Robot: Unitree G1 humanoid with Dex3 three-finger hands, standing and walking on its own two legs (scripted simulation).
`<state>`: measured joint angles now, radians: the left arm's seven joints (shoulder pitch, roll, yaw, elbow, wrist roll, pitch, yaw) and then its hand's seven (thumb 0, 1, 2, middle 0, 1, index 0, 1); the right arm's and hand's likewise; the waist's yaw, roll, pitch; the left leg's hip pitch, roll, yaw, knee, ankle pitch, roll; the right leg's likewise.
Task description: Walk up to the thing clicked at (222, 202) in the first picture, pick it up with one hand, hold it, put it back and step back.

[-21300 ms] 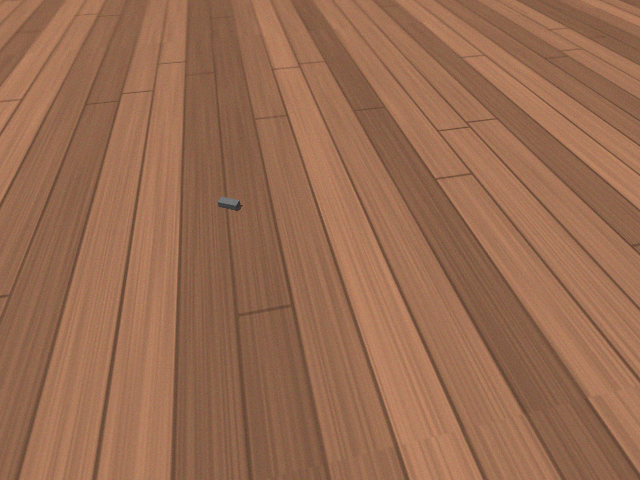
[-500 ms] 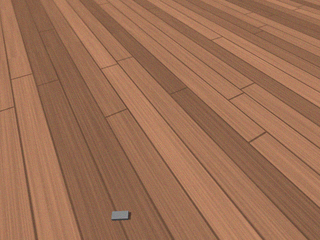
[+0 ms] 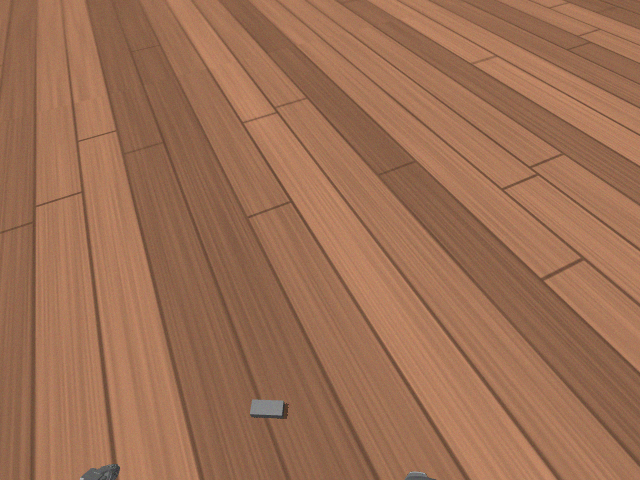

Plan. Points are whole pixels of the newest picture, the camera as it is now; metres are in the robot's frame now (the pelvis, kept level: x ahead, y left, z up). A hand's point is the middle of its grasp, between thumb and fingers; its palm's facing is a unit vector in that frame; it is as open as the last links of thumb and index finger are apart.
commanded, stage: walk up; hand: left
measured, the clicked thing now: (267, 408) +0.45 +0.21 -0.73
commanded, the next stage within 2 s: stand in 0.28 s
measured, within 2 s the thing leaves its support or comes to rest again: neither
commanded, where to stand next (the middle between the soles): +0.04 +0.00 m, yaw -5 degrees
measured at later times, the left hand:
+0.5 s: hand out of the picture +0.11 +0.24 -0.13, palm faces -0.04 -0.94 -0.33, open 7.4 cm
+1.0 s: hand out of the picture +0.08 +0.25 -0.12, palm faces -0.05 -0.93 -0.35, open 7.4 cm
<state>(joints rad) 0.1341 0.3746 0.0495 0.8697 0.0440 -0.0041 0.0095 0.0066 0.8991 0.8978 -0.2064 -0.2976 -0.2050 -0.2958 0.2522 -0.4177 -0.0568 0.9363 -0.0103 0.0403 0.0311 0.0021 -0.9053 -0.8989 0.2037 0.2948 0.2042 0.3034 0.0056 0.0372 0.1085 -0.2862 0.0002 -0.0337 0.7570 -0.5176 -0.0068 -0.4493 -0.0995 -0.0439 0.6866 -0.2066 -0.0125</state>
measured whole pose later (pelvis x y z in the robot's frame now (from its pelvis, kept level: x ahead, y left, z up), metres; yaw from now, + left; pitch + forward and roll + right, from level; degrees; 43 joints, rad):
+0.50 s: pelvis +0.02 +0.00 +0.02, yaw -1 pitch -3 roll +0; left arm 0.12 0.34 -0.01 1.04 0.00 -0.02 -0.01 0.01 0.90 0.90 -0.20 -0.30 -0.20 -0.29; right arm 0.11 -0.36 -0.02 1.02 0.00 -0.02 0.00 0.00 -0.90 -0.90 0.20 0.29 0.21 0.30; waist 0.00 0.01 0.09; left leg -0.12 0.02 -0.02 0.50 -0.32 -0.03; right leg -0.24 -0.02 0.00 0.51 -0.21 0.01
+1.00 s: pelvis +0.00 +0.00 +0.03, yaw -1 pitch -3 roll +1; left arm 0.09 0.37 0.00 1.14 0.00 -0.01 -0.02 0.01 0.91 0.90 -0.20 -0.30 -0.20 -0.29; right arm 0.13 -0.35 -0.02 1.15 -0.01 -0.01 0.02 0.00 -0.90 -0.90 0.20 0.29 0.20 0.30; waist 0.00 -0.01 0.08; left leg -0.08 0.02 -0.01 0.35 -0.21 -0.03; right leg -0.20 -0.02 0.00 0.36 -0.11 0.00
